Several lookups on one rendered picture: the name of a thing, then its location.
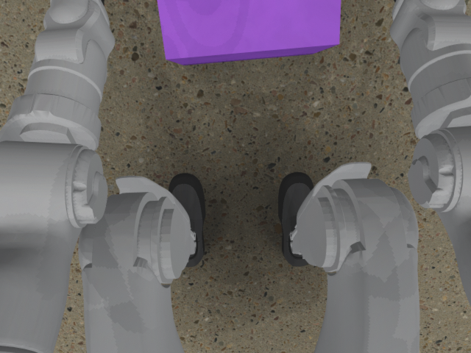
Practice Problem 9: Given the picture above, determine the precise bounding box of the robot left shin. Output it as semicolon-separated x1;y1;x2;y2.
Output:
78;176;196;270

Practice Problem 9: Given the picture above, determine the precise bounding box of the carton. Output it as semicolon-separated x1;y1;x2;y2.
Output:
157;0;341;65

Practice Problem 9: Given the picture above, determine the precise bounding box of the left robot upper arm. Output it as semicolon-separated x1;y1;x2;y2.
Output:
0;140;108;353

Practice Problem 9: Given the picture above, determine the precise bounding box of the left robot forearm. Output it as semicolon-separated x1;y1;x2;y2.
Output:
0;0;115;151

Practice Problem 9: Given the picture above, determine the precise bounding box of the right robot forearm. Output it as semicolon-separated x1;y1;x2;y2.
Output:
389;0;471;139

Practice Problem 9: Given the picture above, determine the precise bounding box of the right robot upper arm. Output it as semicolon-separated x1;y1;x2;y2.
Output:
408;126;471;306

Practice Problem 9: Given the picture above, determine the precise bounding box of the robot left foot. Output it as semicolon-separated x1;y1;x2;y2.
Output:
169;173;205;267

